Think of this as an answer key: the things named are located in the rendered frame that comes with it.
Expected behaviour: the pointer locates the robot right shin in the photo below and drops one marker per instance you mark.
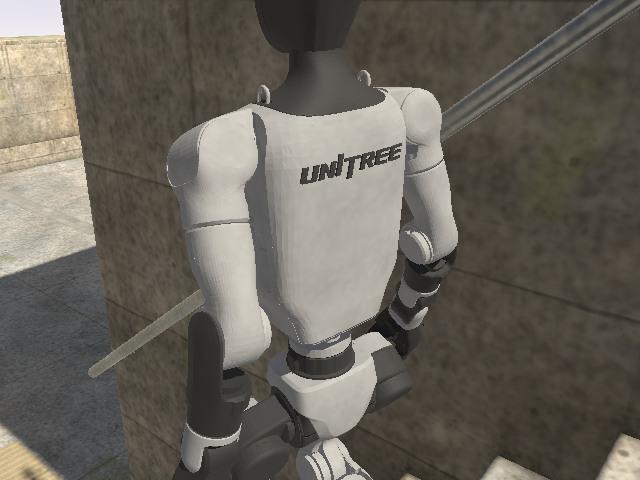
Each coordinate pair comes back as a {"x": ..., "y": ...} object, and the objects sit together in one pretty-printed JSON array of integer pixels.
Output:
[{"x": 354, "y": 471}]

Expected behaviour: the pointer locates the left robot forearm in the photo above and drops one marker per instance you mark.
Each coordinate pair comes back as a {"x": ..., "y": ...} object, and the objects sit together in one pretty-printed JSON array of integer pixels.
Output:
[{"x": 217, "y": 399}]

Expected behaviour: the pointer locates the humanoid robot torso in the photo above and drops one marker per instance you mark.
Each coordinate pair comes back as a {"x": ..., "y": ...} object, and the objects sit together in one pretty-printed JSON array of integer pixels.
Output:
[{"x": 325, "y": 207}]

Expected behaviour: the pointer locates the right robot upper arm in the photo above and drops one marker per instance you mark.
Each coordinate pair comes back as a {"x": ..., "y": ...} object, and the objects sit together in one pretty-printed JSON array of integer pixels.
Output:
[{"x": 432, "y": 234}]

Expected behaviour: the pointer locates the robot right hand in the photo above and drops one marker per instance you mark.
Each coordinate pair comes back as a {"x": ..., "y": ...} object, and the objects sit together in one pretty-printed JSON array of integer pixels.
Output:
[{"x": 405, "y": 340}]

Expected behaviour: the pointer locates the left robot upper arm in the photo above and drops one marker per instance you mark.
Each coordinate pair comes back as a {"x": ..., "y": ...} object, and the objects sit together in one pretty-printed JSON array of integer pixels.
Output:
[{"x": 207, "y": 168}]

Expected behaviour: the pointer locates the right robot forearm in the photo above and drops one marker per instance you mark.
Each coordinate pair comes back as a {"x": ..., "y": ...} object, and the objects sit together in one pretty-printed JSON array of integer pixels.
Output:
[{"x": 417, "y": 289}]

